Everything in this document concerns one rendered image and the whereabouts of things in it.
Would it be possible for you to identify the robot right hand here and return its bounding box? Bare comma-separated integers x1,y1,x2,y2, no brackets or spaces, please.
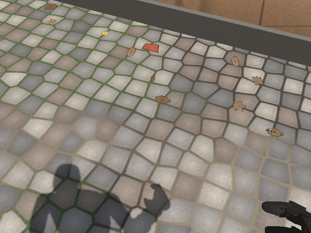
261,200,311,233

